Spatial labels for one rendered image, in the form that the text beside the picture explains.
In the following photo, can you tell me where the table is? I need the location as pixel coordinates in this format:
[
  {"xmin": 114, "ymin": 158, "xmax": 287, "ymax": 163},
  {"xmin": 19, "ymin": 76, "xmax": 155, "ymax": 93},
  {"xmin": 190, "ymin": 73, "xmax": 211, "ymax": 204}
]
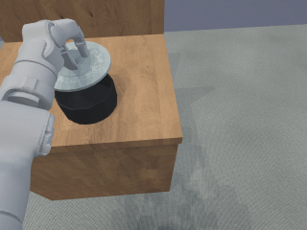
[{"xmin": 0, "ymin": 0, "xmax": 183, "ymax": 201}]

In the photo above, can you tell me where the left robot hand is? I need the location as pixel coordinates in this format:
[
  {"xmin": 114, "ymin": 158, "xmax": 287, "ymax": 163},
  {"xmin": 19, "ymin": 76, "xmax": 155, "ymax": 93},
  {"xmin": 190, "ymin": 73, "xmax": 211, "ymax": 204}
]
[{"xmin": 53, "ymin": 18, "xmax": 88, "ymax": 71}]

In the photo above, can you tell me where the knob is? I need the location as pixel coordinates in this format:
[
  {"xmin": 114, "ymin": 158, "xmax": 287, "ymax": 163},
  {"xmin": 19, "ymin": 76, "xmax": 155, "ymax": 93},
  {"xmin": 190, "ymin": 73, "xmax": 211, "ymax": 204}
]
[{"xmin": 69, "ymin": 49, "xmax": 83, "ymax": 64}]

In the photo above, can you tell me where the robot left forearm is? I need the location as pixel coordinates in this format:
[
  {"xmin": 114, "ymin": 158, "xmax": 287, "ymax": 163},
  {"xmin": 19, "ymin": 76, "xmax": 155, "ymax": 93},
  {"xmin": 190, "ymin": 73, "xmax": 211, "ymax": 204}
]
[{"xmin": 0, "ymin": 19, "xmax": 66, "ymax": 111}]

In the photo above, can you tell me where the lid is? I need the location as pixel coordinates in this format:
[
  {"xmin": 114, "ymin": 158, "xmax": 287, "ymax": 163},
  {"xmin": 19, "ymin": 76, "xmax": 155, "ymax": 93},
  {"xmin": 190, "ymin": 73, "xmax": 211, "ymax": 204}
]
[{"xmin": 54, "ymin": 41, "xmax": 111, "ymax": 92}]

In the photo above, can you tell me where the pot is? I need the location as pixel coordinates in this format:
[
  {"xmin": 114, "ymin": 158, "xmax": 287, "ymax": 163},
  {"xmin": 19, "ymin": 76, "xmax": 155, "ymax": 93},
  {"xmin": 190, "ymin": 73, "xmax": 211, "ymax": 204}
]
[{"xmin": 54, "ymin": 74, "xmax": 117, "ymax": 125}]

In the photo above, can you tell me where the robot left upper arm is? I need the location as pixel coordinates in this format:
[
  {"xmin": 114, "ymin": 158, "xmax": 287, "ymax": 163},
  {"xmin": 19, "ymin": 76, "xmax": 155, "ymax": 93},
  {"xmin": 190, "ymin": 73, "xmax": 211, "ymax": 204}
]
[{"xmin": 0, "ymin": 100, "xmax": 56, "ymax": 230}]

